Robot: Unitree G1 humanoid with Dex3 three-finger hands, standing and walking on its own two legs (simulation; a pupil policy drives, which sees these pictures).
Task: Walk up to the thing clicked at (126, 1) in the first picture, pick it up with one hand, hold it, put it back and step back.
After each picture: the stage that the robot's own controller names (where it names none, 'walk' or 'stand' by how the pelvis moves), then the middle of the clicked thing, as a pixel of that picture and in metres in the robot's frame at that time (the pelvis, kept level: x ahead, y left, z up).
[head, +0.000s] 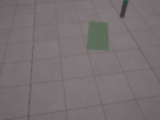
stand; (123, 8) +2.02 -0.63 -0.66
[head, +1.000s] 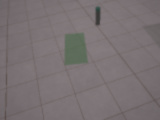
walk; (97, 16) +1.94 -0.13 -0.62
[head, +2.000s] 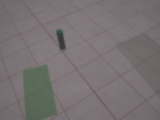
walk; (61, 39) +1.31 +0.31 -0.65
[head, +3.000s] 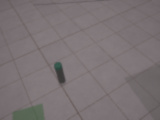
walk; (60, 73) +0.88 +0.27 -0.65
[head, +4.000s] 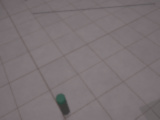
walk; (63, 105) +0.55 +0.22 -0.65
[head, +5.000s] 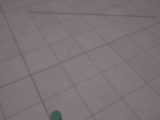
stand; out of the picture +0.41 +0.17 -0.64
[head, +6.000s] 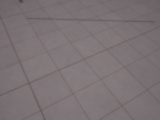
stand; out of the picture +0.37 +0.17 -0.65
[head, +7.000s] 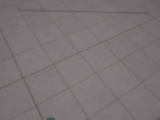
stand; out of the picture +0.35 +0.18 -0.65
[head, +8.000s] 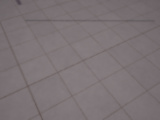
stand; out of the picture +0.34 +0.19 -0.66
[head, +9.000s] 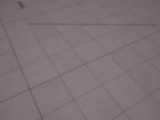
stand; out of the picture +0.33 +0.18 -0.66
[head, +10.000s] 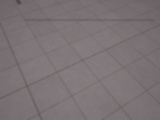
stand; out of the picture +0.34 +0.20 -0.66
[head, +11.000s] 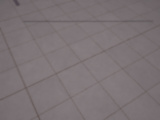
stand; out of the picture +0.33 +0.20 -0.66
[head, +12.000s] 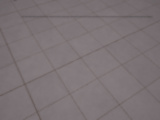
stand; out of the picture +0.32 +0.21 -0.66
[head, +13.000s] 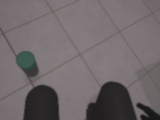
go down; (29, 66) +0.41 +0.19 -0.33
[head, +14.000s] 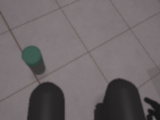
go down; (35, 62) +0.42 +0.19 -0.28
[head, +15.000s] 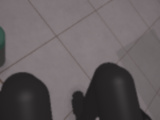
close in; out of the picture +0.43 +0.22 -0.17
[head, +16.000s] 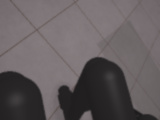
close; out of the picture +0.43 +0.23 -0.17
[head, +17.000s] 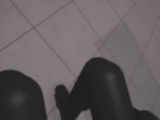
lift; out of the picture +0.42 +0.23 -0.17
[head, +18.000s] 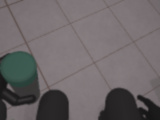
lift; (25, 83) +0.31 +0.18 -0.02
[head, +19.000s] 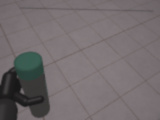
hold; (35, 89) +0.31 +0.15 +0.04
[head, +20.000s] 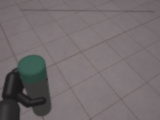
hold; (38, 90) +0.31 +0.15 +0.03
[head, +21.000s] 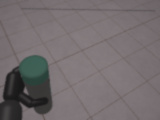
hold; (39, 89) +0.30 +0.14 +0.04
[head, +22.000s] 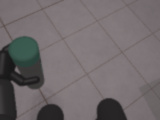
crouch; (30, 68) +0.38 +0.16 -0.04
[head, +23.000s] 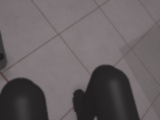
lower; out of the picture +0.44 +0.21 -0.13
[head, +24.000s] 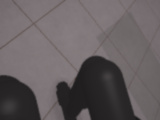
lower; out of the picture +0.44 +0.24 -0.17
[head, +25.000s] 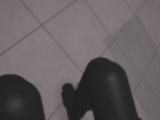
lower; out of the picture +0.43 +0.23 -0.16
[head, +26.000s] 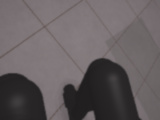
lower; out of the picture +0.42 +0.24 -0.16
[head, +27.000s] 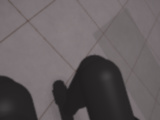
loosen; out of the picture +0.42 +0.21 -0.17
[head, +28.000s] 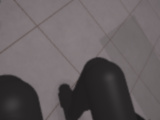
withdraw; out of the picture +0.49 +0.19 -0.19
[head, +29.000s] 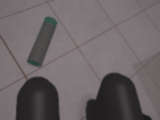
walk; (43, 40) +0.56 +0.13 -0.31
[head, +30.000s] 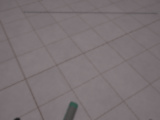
stand; (68, 119) +0.46 +0.08 -0.67
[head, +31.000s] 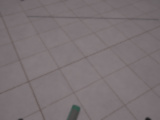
stand; out of the picture +0.46 +0.07 -0.69
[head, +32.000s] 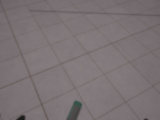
stand; (72, 117) +0.46 +0.07 -0.69
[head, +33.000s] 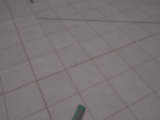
walk; out of the picture +0.48 +0.06 -0.74
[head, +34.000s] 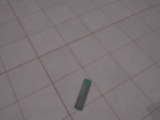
walk; (83, 94) +0.55 -0.02 -0.73
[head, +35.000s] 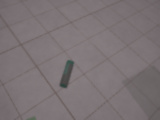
walk; (67, 73) +0.76 +0.03 -0.73
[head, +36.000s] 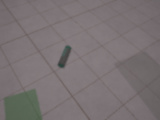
stand; (64, 56) +1.06 +0.15 -0.72
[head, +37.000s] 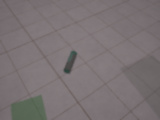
stand; (70, 61) +1.03 +0.13 -0.73
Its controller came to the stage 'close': yes
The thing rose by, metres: 0.68
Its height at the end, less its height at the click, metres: -0.09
